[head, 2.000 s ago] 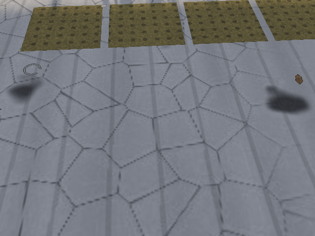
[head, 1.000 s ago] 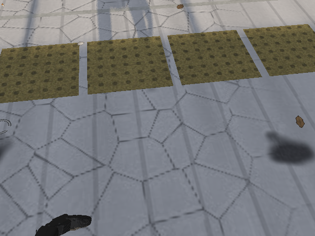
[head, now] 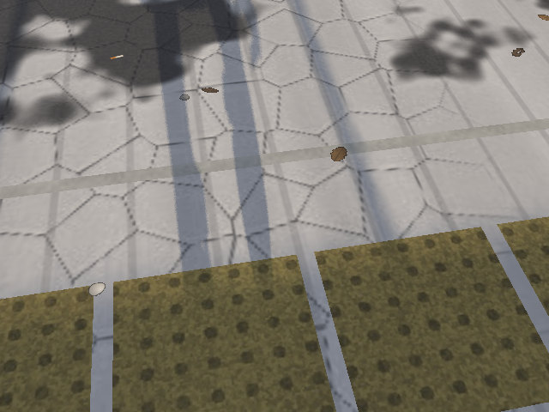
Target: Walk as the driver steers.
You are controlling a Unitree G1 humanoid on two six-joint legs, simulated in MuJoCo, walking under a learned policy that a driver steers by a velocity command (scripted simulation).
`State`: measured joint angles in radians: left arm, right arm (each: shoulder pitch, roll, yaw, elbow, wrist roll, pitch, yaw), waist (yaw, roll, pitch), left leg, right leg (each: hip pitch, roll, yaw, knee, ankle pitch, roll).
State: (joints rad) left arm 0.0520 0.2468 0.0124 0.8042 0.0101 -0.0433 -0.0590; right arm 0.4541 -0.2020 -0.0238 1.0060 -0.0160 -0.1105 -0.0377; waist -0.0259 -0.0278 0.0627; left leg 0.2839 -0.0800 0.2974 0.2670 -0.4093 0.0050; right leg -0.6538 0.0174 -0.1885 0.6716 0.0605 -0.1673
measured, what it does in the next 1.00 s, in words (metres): walks ahead, turning right: right foot, then left foot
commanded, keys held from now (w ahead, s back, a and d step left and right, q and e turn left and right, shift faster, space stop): w+e+shift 0.94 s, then w+q+shift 0.06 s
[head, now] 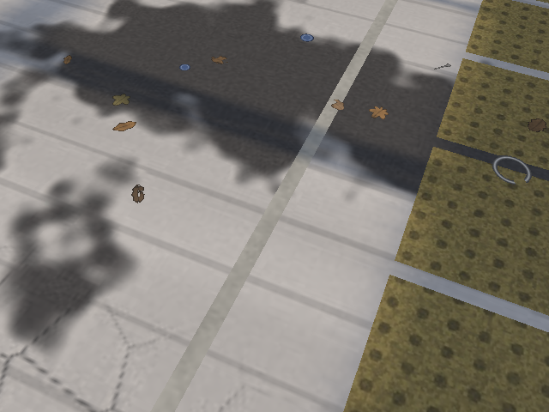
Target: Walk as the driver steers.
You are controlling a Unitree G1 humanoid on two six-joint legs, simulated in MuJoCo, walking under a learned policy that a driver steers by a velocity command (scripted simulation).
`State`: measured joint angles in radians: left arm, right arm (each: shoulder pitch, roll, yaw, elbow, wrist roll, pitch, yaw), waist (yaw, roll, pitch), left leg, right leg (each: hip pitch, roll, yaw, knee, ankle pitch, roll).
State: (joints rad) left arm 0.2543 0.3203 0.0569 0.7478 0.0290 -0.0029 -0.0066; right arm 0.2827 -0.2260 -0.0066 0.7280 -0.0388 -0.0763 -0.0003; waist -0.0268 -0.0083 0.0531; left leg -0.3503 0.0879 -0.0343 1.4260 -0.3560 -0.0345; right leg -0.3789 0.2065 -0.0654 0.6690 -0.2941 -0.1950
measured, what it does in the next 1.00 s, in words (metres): walks ahead, turning left: left foot, then right foot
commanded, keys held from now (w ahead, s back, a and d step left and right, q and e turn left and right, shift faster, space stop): w+q+shift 1.00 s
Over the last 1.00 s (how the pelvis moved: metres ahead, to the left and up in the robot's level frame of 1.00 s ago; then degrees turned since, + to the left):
0.86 -0.28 0.00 -56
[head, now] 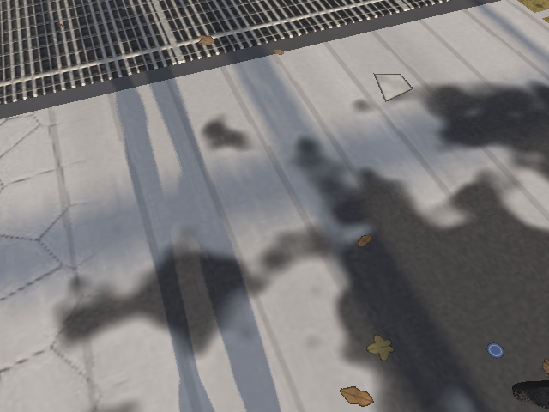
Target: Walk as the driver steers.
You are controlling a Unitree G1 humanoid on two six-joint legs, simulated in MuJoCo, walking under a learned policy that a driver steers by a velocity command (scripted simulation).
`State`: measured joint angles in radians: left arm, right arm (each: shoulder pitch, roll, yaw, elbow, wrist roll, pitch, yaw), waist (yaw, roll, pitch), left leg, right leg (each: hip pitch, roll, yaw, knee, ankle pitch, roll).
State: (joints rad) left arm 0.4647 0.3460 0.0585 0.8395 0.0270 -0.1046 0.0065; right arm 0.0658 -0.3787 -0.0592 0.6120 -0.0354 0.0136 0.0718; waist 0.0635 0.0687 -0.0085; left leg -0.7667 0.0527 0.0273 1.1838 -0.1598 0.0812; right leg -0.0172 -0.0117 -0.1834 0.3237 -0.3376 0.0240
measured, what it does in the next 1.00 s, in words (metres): walks ahead, turning right: left foot, then right foot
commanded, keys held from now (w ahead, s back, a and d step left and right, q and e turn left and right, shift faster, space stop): w+q+shift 0.06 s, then w+e+shift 0.94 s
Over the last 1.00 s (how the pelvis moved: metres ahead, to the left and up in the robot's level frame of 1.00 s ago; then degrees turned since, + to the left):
0.94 0.21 0.03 41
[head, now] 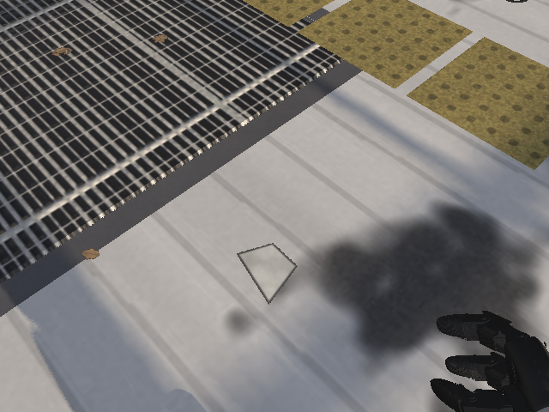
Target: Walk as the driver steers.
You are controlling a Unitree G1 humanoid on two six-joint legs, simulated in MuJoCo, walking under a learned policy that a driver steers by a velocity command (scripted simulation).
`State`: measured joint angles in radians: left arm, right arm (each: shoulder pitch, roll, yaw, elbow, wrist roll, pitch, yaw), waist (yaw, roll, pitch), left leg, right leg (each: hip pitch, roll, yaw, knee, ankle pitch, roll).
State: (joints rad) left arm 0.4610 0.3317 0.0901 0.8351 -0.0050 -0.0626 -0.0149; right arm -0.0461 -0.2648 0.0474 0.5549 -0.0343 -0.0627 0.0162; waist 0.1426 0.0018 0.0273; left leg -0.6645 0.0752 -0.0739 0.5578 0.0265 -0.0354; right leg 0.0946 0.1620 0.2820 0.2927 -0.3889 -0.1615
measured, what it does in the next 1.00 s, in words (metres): walks ahead: left foot, then right foot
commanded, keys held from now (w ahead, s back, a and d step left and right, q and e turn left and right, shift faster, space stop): w+e+shift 0.40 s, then w+q+shift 0.60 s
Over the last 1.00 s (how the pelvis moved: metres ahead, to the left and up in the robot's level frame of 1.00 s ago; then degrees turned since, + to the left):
0.95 -0.07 -0.01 -28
